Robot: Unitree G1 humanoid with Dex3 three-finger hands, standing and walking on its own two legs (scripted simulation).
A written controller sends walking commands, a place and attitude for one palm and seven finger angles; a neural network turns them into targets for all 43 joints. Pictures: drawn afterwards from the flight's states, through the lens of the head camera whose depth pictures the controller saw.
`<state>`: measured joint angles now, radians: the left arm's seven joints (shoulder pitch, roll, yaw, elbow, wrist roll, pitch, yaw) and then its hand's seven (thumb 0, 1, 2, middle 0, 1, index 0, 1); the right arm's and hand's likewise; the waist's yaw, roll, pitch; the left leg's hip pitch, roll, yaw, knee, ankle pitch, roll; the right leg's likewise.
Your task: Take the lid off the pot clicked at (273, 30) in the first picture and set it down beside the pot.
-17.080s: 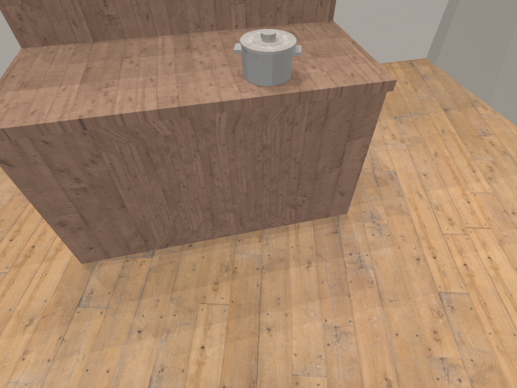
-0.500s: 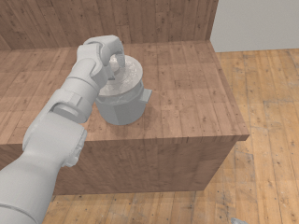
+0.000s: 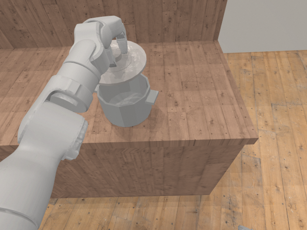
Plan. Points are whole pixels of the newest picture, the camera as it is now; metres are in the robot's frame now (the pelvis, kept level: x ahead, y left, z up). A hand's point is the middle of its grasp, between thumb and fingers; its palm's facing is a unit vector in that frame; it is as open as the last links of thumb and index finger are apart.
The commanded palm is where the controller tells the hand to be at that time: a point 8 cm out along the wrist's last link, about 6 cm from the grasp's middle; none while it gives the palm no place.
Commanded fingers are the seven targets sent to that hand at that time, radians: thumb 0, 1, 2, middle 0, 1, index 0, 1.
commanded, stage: lift the lid straight up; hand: left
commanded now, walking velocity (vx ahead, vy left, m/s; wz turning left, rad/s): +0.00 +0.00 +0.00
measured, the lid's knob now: (112, 54) +0.52 +0.08 +0.19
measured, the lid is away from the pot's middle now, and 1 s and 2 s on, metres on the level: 0.01 0.03 0.13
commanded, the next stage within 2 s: move the lid sideways beside the pot in 0.88 s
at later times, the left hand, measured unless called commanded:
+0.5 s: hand (100, 37) +0.49 +0.09 +0.25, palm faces -0.25 -0.07 -0.97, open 7.5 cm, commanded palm +0.49 +0.09 +0.32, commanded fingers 0.00 0.72 0.85 -0.88 -1.06 -0.86 -1.05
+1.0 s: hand (96, 29) +0.49 +0.10 +0.27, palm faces -0.23 -0.08 -0.97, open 7.5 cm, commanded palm +0.49 +0.09 +0.33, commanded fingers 0.00 0.72 0.85 -0.88 -1.06 -0.86 -1.05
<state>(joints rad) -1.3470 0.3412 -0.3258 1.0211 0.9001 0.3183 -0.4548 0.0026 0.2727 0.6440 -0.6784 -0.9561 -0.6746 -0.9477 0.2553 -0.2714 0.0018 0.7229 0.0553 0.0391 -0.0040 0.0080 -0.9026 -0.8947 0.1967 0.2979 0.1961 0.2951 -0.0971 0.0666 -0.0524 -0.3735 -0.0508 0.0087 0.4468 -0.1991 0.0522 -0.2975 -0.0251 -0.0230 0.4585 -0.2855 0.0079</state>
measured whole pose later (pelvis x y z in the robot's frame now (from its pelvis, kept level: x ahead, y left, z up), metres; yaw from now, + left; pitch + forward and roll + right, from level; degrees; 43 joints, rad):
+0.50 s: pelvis +0.00 +0.00 +0.00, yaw +0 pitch +7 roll +0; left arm -1.45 0.37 -0.32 1.06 0.92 0.35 -0.50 0.00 0.27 0.64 -0.68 -0.96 -0.68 -0.95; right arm 0.24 -0.27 0.01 0.71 0.06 0.02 -0.01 0.01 -0.90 -0.89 0.20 0.30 0.20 0.30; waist -0.10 0.06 -0.06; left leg -0.37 -0.05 0.01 0.44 -0.19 0.05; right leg -0.29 -0.02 -0.02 0.45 -0.28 0.01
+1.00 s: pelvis +0.00 +0.00 +0.00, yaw +0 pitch +8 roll +0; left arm -1.51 0.38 -0.32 1.07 0.93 0.37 -0.52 0.00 0.27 0.64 -0.68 -0.96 -0.68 -0.95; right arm 0.25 -0.27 0.02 0.72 0.06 0.02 0.00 0.01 -0.90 -0.89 0.20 0.30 0.20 0.30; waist -0.10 0.06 -0.06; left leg -0.38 -0.05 0.01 0.44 -0.19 0.06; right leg -0.30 -0.03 -0.02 0.44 -0.27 0.01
